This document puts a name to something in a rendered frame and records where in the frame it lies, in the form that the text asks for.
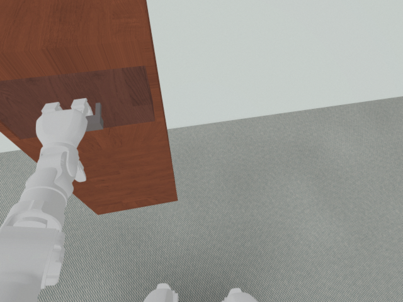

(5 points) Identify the left robot thigh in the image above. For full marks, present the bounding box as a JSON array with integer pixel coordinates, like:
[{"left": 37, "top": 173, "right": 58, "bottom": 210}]
[{"left": 144, "top": 288, "right": 179, "bottom": 302}]

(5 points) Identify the drawer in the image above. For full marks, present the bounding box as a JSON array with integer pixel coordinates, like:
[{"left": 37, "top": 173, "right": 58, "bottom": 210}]
[{"left": 0, "top": 65, "right": 155, "bottom": 139}]

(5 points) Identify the handle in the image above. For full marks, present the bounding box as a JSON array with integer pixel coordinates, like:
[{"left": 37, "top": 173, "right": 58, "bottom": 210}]
[{"left": 86, "top": 103, "right": 103, "bottom": 131}]

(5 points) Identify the cabinet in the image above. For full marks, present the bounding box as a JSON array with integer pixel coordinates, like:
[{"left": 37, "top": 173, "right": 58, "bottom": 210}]
[{"left": 0, "top": 0, "right": 178, "bottom": 215}]

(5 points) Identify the robot left forearm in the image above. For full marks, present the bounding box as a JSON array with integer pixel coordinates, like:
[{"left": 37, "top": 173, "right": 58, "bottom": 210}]
[{"left": 0, "top": 142, "right": 78, "bottom": 233}]

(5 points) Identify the left robot shin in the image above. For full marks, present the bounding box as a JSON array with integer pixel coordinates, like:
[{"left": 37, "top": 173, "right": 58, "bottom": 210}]
[{"left": 156, "top": 283, "right": 171, "bottom": 290}]

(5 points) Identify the left robot upper arm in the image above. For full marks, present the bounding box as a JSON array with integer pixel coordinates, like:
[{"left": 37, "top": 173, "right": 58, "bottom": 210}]
[{"left": 0, "top": 226, "right": 65, "bottom": 302}]

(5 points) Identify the robot left hand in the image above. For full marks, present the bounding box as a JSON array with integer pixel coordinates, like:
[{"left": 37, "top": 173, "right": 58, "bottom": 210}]
[{"left": 36, "top": 98, "right": 93, "bottom": 182}]

